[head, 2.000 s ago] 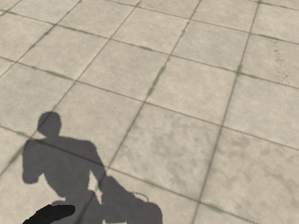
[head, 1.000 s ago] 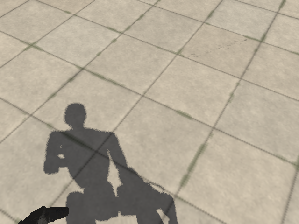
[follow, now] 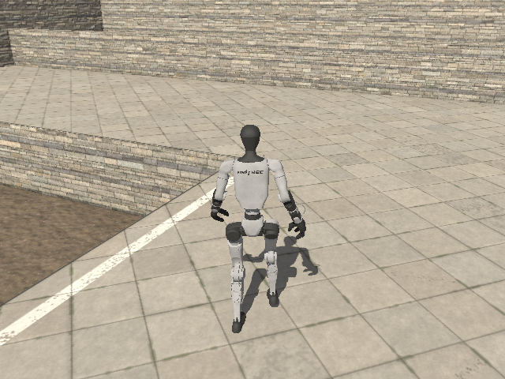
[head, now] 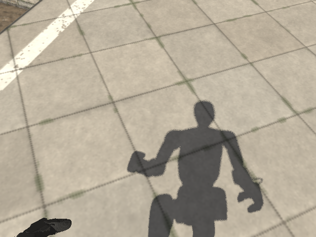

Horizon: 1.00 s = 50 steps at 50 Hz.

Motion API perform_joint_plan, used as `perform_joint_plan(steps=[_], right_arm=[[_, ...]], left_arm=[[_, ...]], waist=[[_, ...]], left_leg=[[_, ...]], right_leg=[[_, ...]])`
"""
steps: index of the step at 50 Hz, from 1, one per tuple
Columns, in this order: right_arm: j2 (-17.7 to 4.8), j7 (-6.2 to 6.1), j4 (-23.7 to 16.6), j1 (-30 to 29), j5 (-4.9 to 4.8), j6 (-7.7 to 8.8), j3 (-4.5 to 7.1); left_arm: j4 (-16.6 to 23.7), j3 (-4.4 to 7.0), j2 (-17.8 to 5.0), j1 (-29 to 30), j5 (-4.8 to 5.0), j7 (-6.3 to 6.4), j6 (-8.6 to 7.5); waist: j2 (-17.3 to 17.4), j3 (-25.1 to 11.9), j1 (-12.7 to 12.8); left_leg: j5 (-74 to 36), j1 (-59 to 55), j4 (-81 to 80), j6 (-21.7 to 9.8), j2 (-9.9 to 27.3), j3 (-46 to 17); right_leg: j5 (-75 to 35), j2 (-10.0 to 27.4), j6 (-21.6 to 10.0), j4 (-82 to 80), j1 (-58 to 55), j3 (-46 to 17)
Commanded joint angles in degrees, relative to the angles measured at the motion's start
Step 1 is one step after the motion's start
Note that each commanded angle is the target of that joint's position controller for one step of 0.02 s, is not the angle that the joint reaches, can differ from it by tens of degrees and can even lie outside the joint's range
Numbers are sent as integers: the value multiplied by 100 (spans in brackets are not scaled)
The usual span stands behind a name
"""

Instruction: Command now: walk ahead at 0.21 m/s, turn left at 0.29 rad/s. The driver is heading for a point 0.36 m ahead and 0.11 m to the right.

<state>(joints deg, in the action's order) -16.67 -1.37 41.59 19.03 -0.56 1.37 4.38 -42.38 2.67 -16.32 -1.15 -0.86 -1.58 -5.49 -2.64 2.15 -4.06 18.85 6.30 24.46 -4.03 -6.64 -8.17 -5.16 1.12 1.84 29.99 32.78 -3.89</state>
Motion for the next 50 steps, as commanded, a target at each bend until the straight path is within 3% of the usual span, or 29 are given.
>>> perform_joint_plan(steps=[1,2,3,4,5,6,7,8,10,12,14,16,17,18,19,20,23,27,32,34,35,36,37,39,40,41,43,46,50], right_arm=[[-671,-59,-245,-80,21,15,167],[-556,-53,-277,-135,27,19,125],[-326,-41,-379,125,128,47,41],[-182,-36,-189,1062,24,40,-35],[-624,-15,-84,1188,25,-12,26],[-851,-32,-110,681,-39,-121,104],[-839,-75,-145,279,-37,-240,110],[-788,-98,-192,51,4,-351,117],[-488,-116,-145,45,18,-459,47],[-273,-125,-11,94,67,-409,-21],[-281,-100,132,165,77,-371,-13],[-258,-58,211,116,145,-357,-22],[-365,-58,117,-71,227,-348,-22],[-650,-79,29,-279,221,-350,26],[-689,-70,137,-320,178,-325,56],[-472,-63,136,-403,194,-262,5],[-530,-105,140,-458,169,-99,48],[-773,-247,128,-123,109,-120,182],[-811,-380,-117,-462,65,-186,245],[-808,-392,-183,-581,57,-184,262],[-709,-376,-238,-496,105,-176,248],[-553,-357,-337,-724,138,-168,197],[-358,-330,-425,-930,104,-174,122],[-463,-273,-258,-670,6,-196,141],[-547,-283,-203,-663,32,-188,169],[-593,-301,-167,-700,60,-177,186],[-394,-279,-85,-616,32,-163,114],[-251,-219,13,-604,-16,-133,23],[-255,-75,249,-315,44,-95,13]], left_arm=[[266,214,-688,-219,-48,-28,-132],[195,240,-778,-509,-121,-6,-175],[231,275,-1081,-820,-247,17,-203],[132,259,-1021,-1119,-261,30,-102],[69,153,-606,-1240,-23,-17,-19],[99,106,-503,-965,67,-34,46],[125,57,-429,-679,31,-33,119],[154,-3,-321,-347,5,-30,181],[121,24,-432,-14,-64,-5,290],[53,59,-507,-61,-68,45,336],[-23,63,-537,-122,6,82,362],[-84,7,-425,-133,61,98,389],[-156,-45,-298,-255,34,83,378],[-171,-39,-334,-350,-20,61,370],[-162,-23,-352,-292,-32,60,374],[-192,-38,-345,-251,-24,66,375],[-227,18,-490,-300,86,111,413],[-92,109,-501,-265,158,107,465],[18,198,-452,-481,135,-5,596],[36,265,-582,-633,147,-25,619],[59,358,-896,-661,130,7,623],[57,415,-1126,-986,65,34,611],[-5,319,-1001,-1363,-48,36,535],[130,218,-820,-851,5,65,380],[141,218,-842,-661,59,112,391],[130,205,-817,-560,78,175,441],[97,213,-838,-492,53,238,563],[61,207,-774,-497,50,292,633],[-24,116,-562,-453,136,294,693]], waist=[[910,-506,353],[765,-690,512],[133,-1381,475],[-1135,-2188,338],[-872,-2416,378],[-477,-1803,462],[-196,-1381,449],[-141,-954,363],[-537,-549,195],[-662,-670,240],[-525,-880,205],[-395,-812,143],[-217,-687,202],[141,-420,404],[556,-205,472],[594,-125,423],[645,-80,399],[782,-319,273],[1103,-456,361],[755,-462,428],[-102,-508,339],[-957,-698,554],[-1257,-1090,782],[-318,-1094,528],[-105,-933,475],[-150,-912,458],[-362,-844,427],[-518,-846,505],[-422,-614,282]], left_leg=[[-3276,-73,454,-462,1373,-890],[-3336,1,987,-273,1067,-768],[-2088,642,2085,0,637,-577],[1523,1855,3723,441,34,-238],[2276,2090,4244,594,231,-482],[1962,2363,4548,729,412,-446],[1677,2414,4457,809,557,-240],[1483,2332,4069,850,714,-118],[1208,1583,2824,858,839,246],[872,999,1962,816,796,457],[-84,498,1151,712,780,550],[-874,-48,355,531,746,630],[-1080,-170,197,392,1003,331],[-548,199,89,199,1241,55],[419,902,55,94,1108,111],[604,1077,-68,166,1051,192],[-241,838,84,338,1038,329],[-1417,448,252,41,1432,147],[-2584,365,409,-392,2296,-198],[-2129,772,794,-130,2051,227],[-1557,1187,1449,255,1443,859],[-21,2024,2645,722,590,1239],[2050,2675,3704,770,440,518],[1792,2737,4400,748,750,150],[1477,2709,4137,764,848,190],[1227,2506,3822,795,908,246],[976,2043,3133,882,812,477],[617,1391,1991,879,745,585],[-817,233,-37,592,635,790]], right_leg=[[45,-96,-286,-385,-1001,118],[-932,30,-425,-691,-1640,157],[-3145,893,-804,-211,-3025,-569],[-4094,2109,-1949,-111,-4520,-2075],[-2724,2235,-2077,-343,-4412,-2746],[-1347,1997,-1871,-556,-3897,-2467],[-325,1743,-1653,-801,-3315,-2146],[472,1549,-1510,-1050,-2659,-1862],[1254,1043,-1229,-1430,-1683,-1207],[1052,881,-1245,-1424,-1569,-859],[1319,915,-1266,-1342,-1627,-781],[2348,776,-1013,-1344,-1300,-654],[2986,655,-723,-1327,-1061,-584],[3341,373,-472,-1205,-1004,-328],[3051,123,-314,-1031,-1373,-4],[2735,115,-297,-824,-1562,-25],[1872,31,-483,-412,-1340,-48],[867,-182,-505,420,-909,75],[1754,-158,-459,1176,-674,314],[1018,-78,-643,764,-1192,148],[151,250,-927,176,-1565,-639],[-410,927,-1583,-573,-2320,-2151],[-606,1560,-2095,-963,-3008,-3102],[-539,1515,-1916,-750,-2856,-2504],[-373,1380,-1740,-768,-2621,-2183],[-139,1206,-1596,-828,-2448,-1930],[100,901,-1485,-934,-2151,-1533],[605,806,-1447,-1034,-2016,-1390],[1822,602,-1109,-1001,-1480,-1308]])
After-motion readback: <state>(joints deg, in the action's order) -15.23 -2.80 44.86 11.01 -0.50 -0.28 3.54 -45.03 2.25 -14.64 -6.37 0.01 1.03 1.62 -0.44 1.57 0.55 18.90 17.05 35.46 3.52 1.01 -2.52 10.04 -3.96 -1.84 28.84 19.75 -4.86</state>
